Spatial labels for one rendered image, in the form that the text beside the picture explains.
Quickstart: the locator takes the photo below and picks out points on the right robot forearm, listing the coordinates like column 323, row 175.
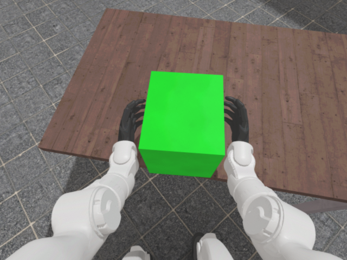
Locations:
column 244, row 186

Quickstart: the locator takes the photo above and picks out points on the robot left hand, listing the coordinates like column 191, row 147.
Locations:
column 128, row 124

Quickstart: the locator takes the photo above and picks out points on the robot left upper arm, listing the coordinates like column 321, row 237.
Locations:
column 81, row 221

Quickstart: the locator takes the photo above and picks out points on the robot right shin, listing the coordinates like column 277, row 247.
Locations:
column 208, row 235

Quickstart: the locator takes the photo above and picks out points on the robot right hand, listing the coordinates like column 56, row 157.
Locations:
column 239, row 123

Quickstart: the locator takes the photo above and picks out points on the table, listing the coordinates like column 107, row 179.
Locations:
column 292, row 82

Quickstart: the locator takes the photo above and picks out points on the robot right upper arm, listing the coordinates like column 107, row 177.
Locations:
column 280, row 231

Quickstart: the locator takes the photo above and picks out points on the left robot forearm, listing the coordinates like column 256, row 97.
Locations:
column 120, row 176

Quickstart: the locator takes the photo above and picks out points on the carton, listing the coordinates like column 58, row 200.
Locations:
column 183, row 125

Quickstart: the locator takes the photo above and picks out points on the right robot thigh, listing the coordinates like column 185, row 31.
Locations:
column 212, row 249

